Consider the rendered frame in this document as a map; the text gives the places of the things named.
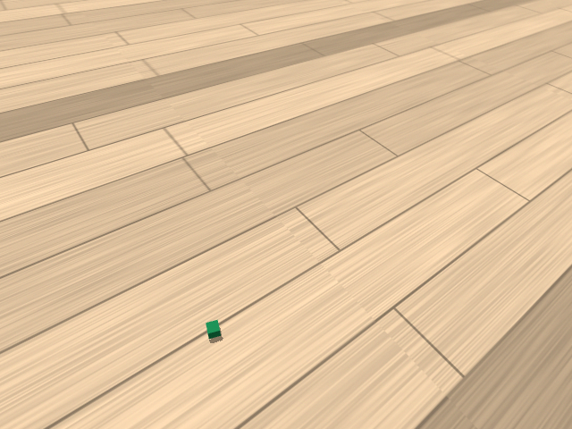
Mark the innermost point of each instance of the cube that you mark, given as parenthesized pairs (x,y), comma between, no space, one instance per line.
(213,329)

